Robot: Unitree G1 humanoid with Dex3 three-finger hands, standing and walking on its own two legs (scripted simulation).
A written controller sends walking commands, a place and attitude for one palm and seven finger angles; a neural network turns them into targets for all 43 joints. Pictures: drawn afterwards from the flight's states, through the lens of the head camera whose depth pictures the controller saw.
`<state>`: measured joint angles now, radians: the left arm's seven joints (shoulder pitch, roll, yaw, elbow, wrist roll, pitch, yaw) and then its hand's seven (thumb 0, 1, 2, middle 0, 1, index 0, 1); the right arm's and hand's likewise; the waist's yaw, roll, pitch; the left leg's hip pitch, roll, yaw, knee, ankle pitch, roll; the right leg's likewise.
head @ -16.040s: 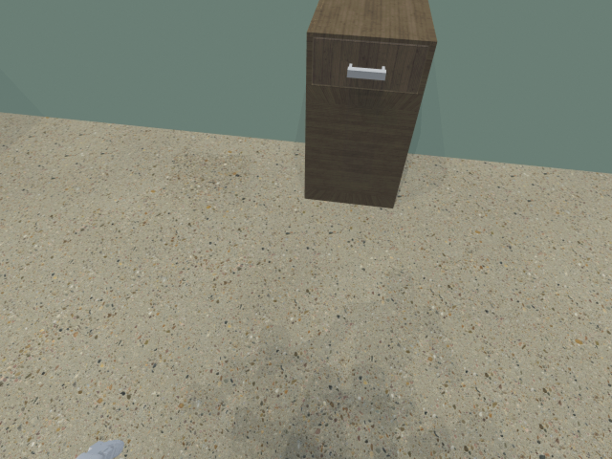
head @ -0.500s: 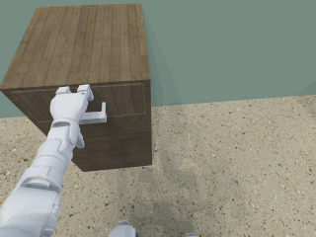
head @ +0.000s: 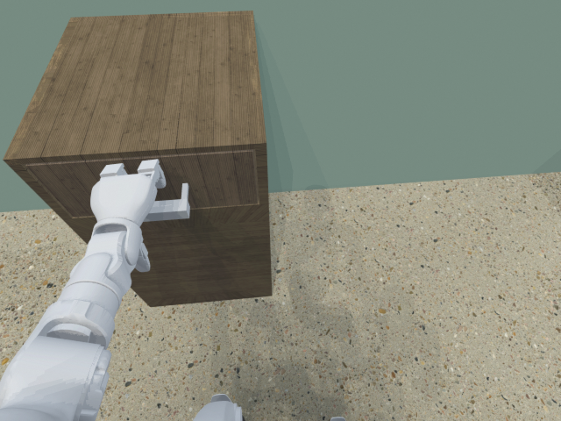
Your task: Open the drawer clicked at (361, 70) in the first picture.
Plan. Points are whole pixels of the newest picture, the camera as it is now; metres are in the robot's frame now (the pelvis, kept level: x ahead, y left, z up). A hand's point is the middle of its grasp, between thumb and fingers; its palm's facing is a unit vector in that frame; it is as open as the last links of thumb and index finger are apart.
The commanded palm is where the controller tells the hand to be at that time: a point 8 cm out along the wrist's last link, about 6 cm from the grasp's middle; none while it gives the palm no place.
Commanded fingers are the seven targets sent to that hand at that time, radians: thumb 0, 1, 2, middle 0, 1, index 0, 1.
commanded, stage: lower the fingers behind the handle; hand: left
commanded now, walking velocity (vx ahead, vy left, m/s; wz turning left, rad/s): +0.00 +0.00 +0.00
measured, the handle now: (153, 201) +0.50 +0.23 -0.05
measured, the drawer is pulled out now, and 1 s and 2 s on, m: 0.00 0.00 0.00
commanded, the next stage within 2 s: close the thumb around the handle in 1.40 s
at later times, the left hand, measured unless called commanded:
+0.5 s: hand (150, 222) +0.44 +0.22 -0.04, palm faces -0.07 -0.06 -1.00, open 13.8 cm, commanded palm +0.43 +0.22 +0.01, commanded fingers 0.00 -0.50 0.30 -0.30 -1.20 -0.30 -1.20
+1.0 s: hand (153, 233) +0.44 +0.23 -0.07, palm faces -0.03 -0.05 -1.00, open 13.9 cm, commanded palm +0.42 +0.21 -0.02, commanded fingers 0.00 -0.50 0.30 -0.30 -1.20 -0.30 -1.20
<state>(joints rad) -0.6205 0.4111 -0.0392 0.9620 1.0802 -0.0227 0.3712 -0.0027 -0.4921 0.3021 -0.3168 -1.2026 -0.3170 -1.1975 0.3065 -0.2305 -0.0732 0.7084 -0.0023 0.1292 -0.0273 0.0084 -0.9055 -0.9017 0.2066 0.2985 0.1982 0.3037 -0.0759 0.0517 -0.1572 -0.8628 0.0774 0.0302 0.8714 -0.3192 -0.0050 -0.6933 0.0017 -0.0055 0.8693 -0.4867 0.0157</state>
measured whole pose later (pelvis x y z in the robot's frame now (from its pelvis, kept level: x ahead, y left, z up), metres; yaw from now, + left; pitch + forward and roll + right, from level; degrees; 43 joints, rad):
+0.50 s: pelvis -0.01 +0.00 -0.02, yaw -1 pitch +22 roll -2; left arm -0.66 0.42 0.00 1.00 1.11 -0.05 0.42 0.00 -0.49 0.30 -0.32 -1.20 -0.32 -1.20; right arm 0.31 -0.22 -0.07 0.73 -0.02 0.11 -0.03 0.01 -0.91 -0.90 0.21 0.30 0.20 0.30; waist -0.10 0.06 -0.19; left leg -1.03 0.09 0.02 1.00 -0.36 0.00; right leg -0.86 0.01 -0.01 0.99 -0.53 0.02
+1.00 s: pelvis -0.02 +0.01 -0.04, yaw -1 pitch +25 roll -3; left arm -0.68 0.40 0.00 1.03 1.13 -0.02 0.50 0.00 -0.49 0.30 -0.32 -1.20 -0.32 -1.20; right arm 0.27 -0.22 -0.07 0.73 -0.04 0.11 -0.01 0.01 -0.91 -0.90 0.21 0.30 0.20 0.30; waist -0.10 0.05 -0.20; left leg -1.15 0.09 0.01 1.11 -0.39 0.01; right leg -0.97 0.01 -0.01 1.10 -0.56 0.03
